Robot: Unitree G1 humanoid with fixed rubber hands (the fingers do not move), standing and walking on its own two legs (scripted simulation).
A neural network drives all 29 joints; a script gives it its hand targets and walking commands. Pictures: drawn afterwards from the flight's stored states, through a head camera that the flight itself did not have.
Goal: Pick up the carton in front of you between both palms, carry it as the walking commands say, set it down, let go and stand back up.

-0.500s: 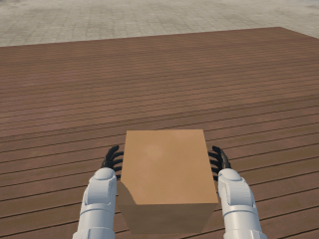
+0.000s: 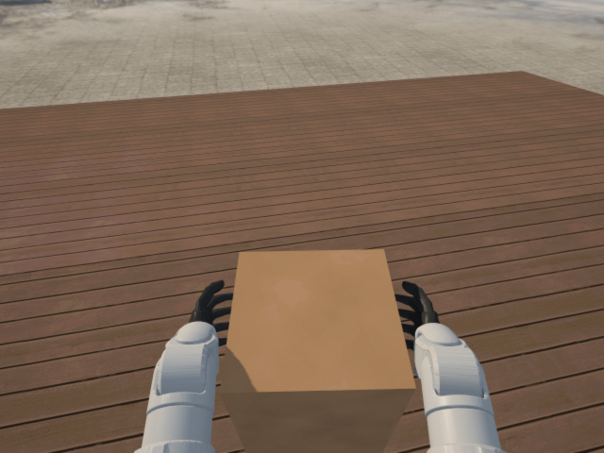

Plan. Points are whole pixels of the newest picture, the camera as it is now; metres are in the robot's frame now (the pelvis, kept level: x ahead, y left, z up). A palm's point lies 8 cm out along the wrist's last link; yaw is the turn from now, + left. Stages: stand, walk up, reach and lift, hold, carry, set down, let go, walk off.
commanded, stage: hold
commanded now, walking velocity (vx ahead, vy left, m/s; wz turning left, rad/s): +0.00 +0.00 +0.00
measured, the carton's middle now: (313, 355) +0.29 +0.00 -0.03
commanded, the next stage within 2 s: carry in 0.48 s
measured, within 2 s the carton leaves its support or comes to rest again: neither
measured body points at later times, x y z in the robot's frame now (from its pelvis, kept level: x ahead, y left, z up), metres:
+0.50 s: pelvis +0.00 +0.00 +0.00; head -0.05 +0.00 +0.44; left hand +0.30 +0.15 +0.04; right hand +0.30 -0.15 +0.04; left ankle +0.02 +0.12 -0.75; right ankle +0.02 -0.13 -0.75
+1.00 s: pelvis +0.16 +0.00 -0.01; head +0.14 +0.01 +0.44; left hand +0.43 +0.16 +0.07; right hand +0.44 -0.14 +0.07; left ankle +0.06 +0.11 -0.70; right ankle +0.14 -0.09 -0.75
